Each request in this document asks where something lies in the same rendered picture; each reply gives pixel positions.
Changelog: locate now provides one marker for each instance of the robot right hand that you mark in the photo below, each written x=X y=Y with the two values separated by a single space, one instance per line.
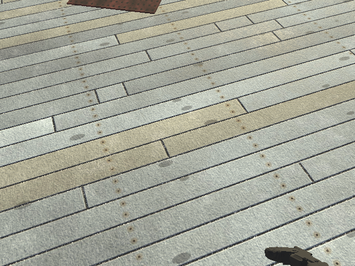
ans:
x=292 y=256

